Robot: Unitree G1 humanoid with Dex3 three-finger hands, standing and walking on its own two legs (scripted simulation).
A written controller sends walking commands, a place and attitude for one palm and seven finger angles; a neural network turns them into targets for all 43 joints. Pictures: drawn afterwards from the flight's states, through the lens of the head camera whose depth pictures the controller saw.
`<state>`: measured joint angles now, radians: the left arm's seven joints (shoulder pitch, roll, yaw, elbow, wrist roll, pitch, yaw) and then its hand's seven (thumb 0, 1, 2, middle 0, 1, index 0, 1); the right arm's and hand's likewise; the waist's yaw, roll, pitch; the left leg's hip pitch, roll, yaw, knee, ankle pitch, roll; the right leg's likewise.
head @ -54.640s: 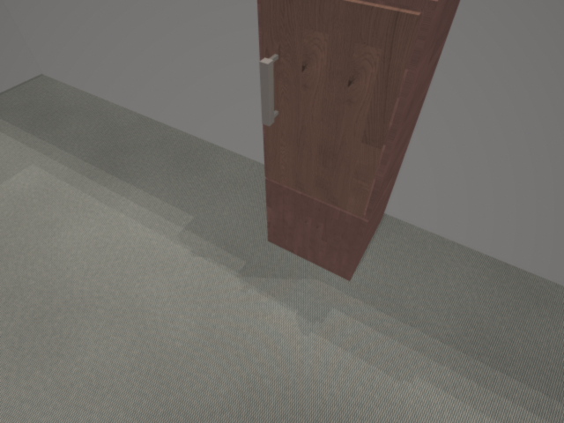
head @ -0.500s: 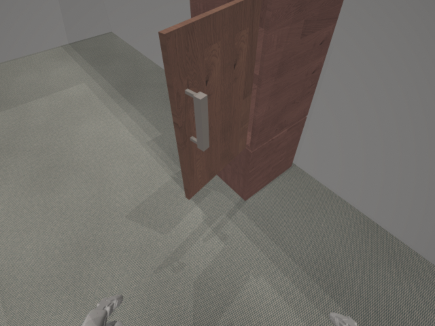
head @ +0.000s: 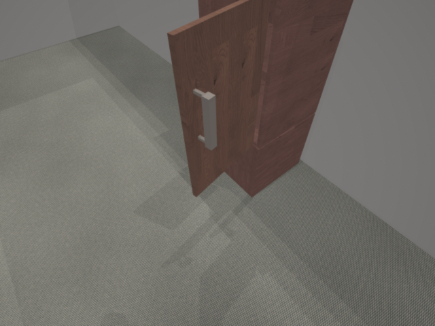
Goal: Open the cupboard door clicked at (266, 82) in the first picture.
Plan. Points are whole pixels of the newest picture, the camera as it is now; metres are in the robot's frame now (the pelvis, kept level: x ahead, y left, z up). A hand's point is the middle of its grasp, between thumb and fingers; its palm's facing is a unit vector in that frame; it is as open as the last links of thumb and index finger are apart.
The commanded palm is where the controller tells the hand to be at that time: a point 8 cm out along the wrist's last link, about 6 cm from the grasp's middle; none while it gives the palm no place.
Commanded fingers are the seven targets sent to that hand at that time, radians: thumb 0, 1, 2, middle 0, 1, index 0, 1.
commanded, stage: let the arm hang, fingers relaxed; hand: left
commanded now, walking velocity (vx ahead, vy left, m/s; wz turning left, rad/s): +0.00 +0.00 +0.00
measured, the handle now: (204, 120) +0.61 +0.07 +0.01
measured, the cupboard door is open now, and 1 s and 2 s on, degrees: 100 100 100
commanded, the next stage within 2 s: look to check the result in 0.38 s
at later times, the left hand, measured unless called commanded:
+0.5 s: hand out of the picture +0.00 +0.15 -0.18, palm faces +0.04 -0.98 -0.18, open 7.3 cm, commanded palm none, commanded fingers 0.00 0.90 0.90 -0.20 -0.30 -0.20 -0.30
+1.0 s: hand out of the picture +0.02 +0.14 -0.17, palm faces +0.04 -0.98 -0.19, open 7.3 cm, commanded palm none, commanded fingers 0.00 0.90 0.90 -0.20 -0.30 -0.20 -0.30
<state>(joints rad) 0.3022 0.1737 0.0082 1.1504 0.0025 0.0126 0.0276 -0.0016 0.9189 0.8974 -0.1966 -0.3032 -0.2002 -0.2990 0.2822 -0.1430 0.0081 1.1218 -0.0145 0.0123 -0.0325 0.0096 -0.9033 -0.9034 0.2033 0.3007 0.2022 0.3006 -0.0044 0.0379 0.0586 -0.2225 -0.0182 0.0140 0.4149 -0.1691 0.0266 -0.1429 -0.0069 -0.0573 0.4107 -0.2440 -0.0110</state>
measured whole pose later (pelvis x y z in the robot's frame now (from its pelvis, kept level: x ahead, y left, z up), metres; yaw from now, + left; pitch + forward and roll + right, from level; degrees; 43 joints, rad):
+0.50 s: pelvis +0.01 -0.01 +0.00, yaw +0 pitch -1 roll +0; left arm 0.29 0.12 0.01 1.14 0.00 0.00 0.03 0.00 0.92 0.90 -0.20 -0.30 -0.20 -0.30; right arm 0.30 -0.13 0.00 1.13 -0.02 0.00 -0.04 0.01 -0.90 -0.90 0.20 0.30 0.20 0.30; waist -0.01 0.02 0.05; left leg -0.22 -0.01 0.01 0.42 -0.18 0.01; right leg -0.14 0.00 -0.06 0.42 -0.26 -0.02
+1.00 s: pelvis +0.03 -0.02 +0.00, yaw +0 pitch -1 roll +0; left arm 0.27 0.13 0.01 1.14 0.00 -0.01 0.03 0.00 0.91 0.90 -0.20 -0.30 -0.20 -0.30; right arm 0.27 -0.14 0.00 1.14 -0.01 0.00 -0.05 0.01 -0.91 -0.90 0.20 0.30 0.20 0.30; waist -0.01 0.02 0.05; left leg -0.19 0.00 0.01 0.41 -0.20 -0.01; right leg -0.11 0.02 -0.06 0.40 -0.28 -0.04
